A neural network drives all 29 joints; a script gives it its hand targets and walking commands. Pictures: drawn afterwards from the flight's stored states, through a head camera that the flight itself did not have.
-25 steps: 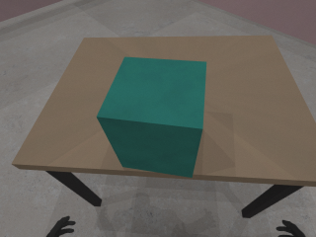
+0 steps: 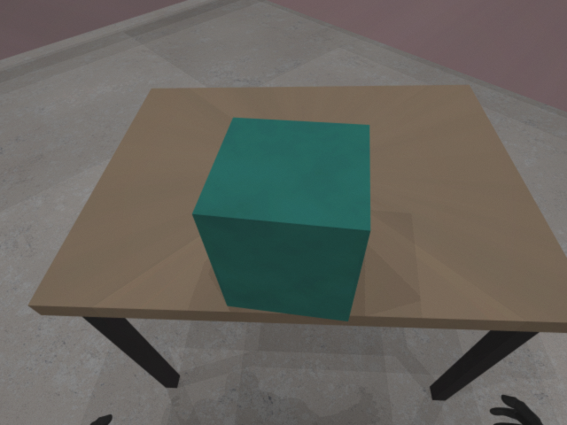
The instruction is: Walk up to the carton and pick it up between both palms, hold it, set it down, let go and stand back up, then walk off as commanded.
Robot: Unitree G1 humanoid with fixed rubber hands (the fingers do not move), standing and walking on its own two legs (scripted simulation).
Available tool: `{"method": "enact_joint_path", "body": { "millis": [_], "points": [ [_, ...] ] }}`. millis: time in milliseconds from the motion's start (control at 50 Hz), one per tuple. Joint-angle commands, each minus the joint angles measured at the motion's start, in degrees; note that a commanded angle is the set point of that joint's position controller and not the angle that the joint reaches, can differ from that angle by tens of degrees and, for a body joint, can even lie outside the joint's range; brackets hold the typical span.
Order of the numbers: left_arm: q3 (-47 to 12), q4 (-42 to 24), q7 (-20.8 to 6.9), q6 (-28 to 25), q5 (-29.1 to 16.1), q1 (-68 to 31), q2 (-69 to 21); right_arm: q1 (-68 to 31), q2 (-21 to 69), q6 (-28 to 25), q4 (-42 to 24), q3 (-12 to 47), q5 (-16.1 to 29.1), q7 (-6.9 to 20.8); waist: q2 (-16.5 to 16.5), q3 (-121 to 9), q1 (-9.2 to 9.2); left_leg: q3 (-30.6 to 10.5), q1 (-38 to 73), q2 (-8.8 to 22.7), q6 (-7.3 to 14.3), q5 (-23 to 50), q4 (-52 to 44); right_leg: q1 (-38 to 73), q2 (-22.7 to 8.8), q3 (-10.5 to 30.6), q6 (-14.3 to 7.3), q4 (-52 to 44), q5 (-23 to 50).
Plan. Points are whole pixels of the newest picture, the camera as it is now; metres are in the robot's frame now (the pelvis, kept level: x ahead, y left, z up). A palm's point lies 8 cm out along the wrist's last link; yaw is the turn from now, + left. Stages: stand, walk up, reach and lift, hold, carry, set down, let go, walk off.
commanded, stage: walk up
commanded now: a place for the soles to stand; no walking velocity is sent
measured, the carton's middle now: (292, 222) +0.41 +0.02 +0.04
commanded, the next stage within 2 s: none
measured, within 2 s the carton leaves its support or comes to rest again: neither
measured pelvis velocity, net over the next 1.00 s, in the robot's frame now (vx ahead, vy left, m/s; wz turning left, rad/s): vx -0.01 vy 0.00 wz -0.03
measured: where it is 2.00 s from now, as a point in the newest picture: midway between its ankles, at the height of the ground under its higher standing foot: outside the picture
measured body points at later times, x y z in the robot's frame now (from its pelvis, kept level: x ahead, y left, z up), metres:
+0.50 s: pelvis +0.00 +0.00 +0.00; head +0.02 -0.01 +0.45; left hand +0.11 +0.32 -0.11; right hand +0.08 -0.33 -0.12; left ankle +0.03 +0.11 -0.74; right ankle +0.01 -0.14 -0.74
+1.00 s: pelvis -0.01 +0.00 -0.01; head +0.03 -0.02 +0.44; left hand +0.09 +0.33 -0.11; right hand +0.10 -0.33 -0.13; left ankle +0.03 +0.11 -0.74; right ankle +0.01 -0.14 -0.74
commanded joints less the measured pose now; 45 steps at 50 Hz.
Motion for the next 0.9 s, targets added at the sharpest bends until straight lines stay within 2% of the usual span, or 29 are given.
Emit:
{"method": "enact_joint_path", "body": {
  "millis": [0, 20, 80, 100, 180, 220, 260, 400, 420, 480, 520, 600, 680, 700, 720, 760, 780, 800, 820, 840, 860, 880],
  "points": [
    [3.14, -2.34, 0.66, -1.37, 0.28, -3.0, 10.96, -3.5, -11.02, -1.51, -2.59, -2.89, 0.01, -0.67, -0.44, -5.57, -0.43, -7.51, 2.59, 7.41, 1.57, -4.27, -6.68, -1.79, -5.38, 5.02, -2.27, -5.76, -2.52],
    [3.07, -2.11, 0.71, -1.54, 0.33, -3.21, 10.73, -3.29, -10.86, -1.64, -2.38, -2.96, -0.07, -0.66, -1.18, -4.89, -0.65, -7.55, 2.55, 7.45, 1.55, -4.46, -6.81, -2.53, -5.26, 5.13, -2.39, -5.77, -2.81],
    [3.16, -1.55, 0.9, -1.73, 0.3, -2.44, 10.46, -2.42, -10.26, -1.76, -1.75, -2.99, 0.0, -0.75, -0.03, -5.06, -0.54, -6.84, 2.58, 7.22, 1.49, -3.25, -6.26, -2.06, -5.72, 5.7, -2.57, -6.12, -1.52],
    [3.21, -1.35, 0.86, -1.78, 0.44, -2.44, 10.41, -2.05, -9.78, -1.8, -1.5, -2.98, -0.06, -0.71, -0.89, -5.52, -0.52, -6.28, 3.02, 7.02, 1.45, -2.65, -6.01, -2.57, -6.11, 6.26, -2.78, -6.64, -2.54],
    [3.28, -0.99, 1.03, -1.74, 0.44, -2.82, 10.23, -0.64, -9.55, -1.85, -1.05, -3.03, -0.26, -0.96, -0.77, -5.15, -1.19, -6.02, 3.34, 7.02, 1.25, -0.91, -5.66, -2.6, -6.23, 6.41, -2.83, -6.63, -0.8],
    [3.38, -0.87, 0.97, -1.65, 0.38, -2.98, 10.03, -0.5, -9.5, -2.04, -0.58, -2.82, -0.15, -0.99, -1.49, -5.27, -0.99, -5.89, 2.68, 7.3, 1.3, -0.03, -5.96, -1.55, -5.73, 5.72, -2.53, -6.0, 0.68],
    [3.31, -0.59, 1.11, -1.65, 0.43, -2.12, 9.72, -0.91, -9.66, -1.97, -0.67, -3.02, -0.28, -1.12, -0.51, -5.39, -0.39, -5.68, 3.24, 7.17, 1.12, 0.23, -5.79, -1.63, -5.76, 5.66, -2.53, -6.04, 1.37],
    [3.29, -0.25, 1.17, -1.44, 0.34, -2.66, 9.33, 0.48, -9.64, -2.02, -0.4, -2.84, -0.14, -1.29, -0.82, -5.17, -0.74, -5.52, 3.0, 7.42, 1.2, 1.26, -6.01, -1.06, -5.32, 5.77, -2.51, -5.34, 2.94],
    [3.91, -0.88, 1.5, -1.41, 0.6, -2.6, 11.05, 0.4, -11.5, -1.62, -0.77, -3.62, -0.85, -1.21, 0.01, -3.47, -0.29, -4.64, 1.37, 6.95, 1.48, 2.69, -3.55, -2.07, -6.05, 6.09, -3.14, -3.86, 5.76],
    [4.08, -1.37, 1.7, -1.14, 0.43, -2.41, 11.91, 1.58, -10.5, -1.36, -1.61, -3.59, -0.96, -1.16, -1.11, -5.75, -0.96, -3.9, 2.88, 6.74, 1.5, 5.45, -1.1, -2.44, -7.66, 7.51, -4.16, -3.39, 8.24],
    [4.13, -2.05, 1.66, -0.96, 0.56, -3.39, 12.14, 1.87, -10.76, -1.04, -2.09, -3.61, -0.99, -1.04, -2.93, -6.29, -1.36, -3.85, 3.03, 6.41, 1.67, 3.6, -0.29, -3.73, -7.8, 8.3, -4.62, -3.55, 5.85],
    [4.15, -3.18, 1.62, -0.55, 0.55, -3.31, 11.85, 1.9, -11.1, -0.79, -3.29, -3.88, -0.98, -0.88, -1.05, -6.32, -1.1, -4.98, 2.08, 7.11, 2.13, 1.92, -1.63, -3.95, -6.66, 7.06, -4.05, -1.46, 2.44],
    [3.88, -4.16, 1.43, -0.22, 0.64, -1.99, 10.36, 0.11, -12.63, -0.46, -4.77, -4.43, -0.97, -0.7, 2.61, -5.19, -0.44, -8.33, -1.61, 10.19, 5.08, -2.0, -5.78, -3.22, -2.17, 3.13, -2.99, 4.79, -1.82],
    [3.63, -3.83, 1.42, -0.07, 0.69, -0.72, 9.91, -0.97, -12.67, -0.4, -5.25, -4.46, -1.12, -0.64, 4.8, -5.11, 0.04, -8.53, -2.97, 11.31, 6.16, -3.1, -6.65, -1.89, -0.77, 1.47, -2.55, 6.53, -3.04],
    [3.47, -3.71, 1.37, 0.05, 0.83, 0.73, 9.65, -2.04, -12.57, -0.3, -6.06, -4.4, -1.3, -0.63, 5.83, -5.19, 0.72, -8.92, -4.57, 11.87, 7.02, -2.62, -6.77, -0.92, -0.06, 0.69, -2.43, 8.57, -4.32],
    [3.52, -3.81, 1.5, 0.04, 0.96, 2.09, 10.08, -3.23, -12.32, -0.03, -7.09, -4.36, -1.16, -0.42, 6.48, -5.43, 1.02, -8.3, -5.91, 12.02, 7.14, -2.63, -5.74, -0.31, -0.43, 1.41, -2.78, 8.86, -4.66],
    [3.57, -3.89, 1.4, -0.05, 1.18, 2.68, 10.37, -3.34, -12.24, 0.17, -7.05, -4.44, -1.17, -0.31, 5.97, -4.38, 1.42, -7.52, -6.43, 10.84, 6.47, -3.57, -4.73, -0.87, -0.91, 1.66, -3.13, 7.56, -3.3],
    [3.87, -4.6, 1.48, -0.21, 1.19, 2.15, 11.15, -2.39, -12.05, 0.27, -7.3, -4.4, -1.06, -0.24, 4.69, -4.18, 0.44, -6.51, -5.99, 9.73, 5.56, -4.64, -3.03, -1.49, -2.07, 3.96, -3.66, 5.0, -1.03],
    [4.02, -5.04, 1.51, -0.37, 1.27, 1.24, 12.6, -1.45, -12.15, 0.51, -7.34, -4.51, -1.11, -0.12, 1.93, -3.97, -0.35, -4.86, -4.31, 7.31, 3.73, -6.12, 0.48, -4.13, -4.63, 7.54, -4.45, 1.06, 1.1],
    [4.3, -5.52, 1.5, -0.48, 1.07, -0.03, 13.79, -0.45, -11.24, 0.54, -7.54, -4.31, -0.75, -0.04, -2.43, -4.57, -1.34, -3.57, -1.62, 5.13, 2.41, -6.51, 3.84, -7.28, -7.5, 11.84, -5.52, -2.31, 0.79],
    [4.43, -5.94, 1.54, -0.61, 0.95, -1.57, 14.92, 1.2, -10.57, 0.67, -7.19, -4.03, -0.68, 0.01, -5.66, -3.81, -2.34, -2.96, 0.49, 2.8, 1.36, -7.15, 6.72, -10.7, -9.96, 15.16, -7.08, -5.46, -1.35],
    [4.32, -6.76, 1.55, -0.69, 1.11, -3.32, 15.1, 1.84, -9.91, 0.75, -7.1, -3.87, -1.04, 0.1, -7.44, -3.29, -2.67, -3.48, 1.25, 2.01, 1.11, -8.13, 8.25, -12.08, -11.29, 16.69, -7.75, -6.71, -2.53]
  ]
}}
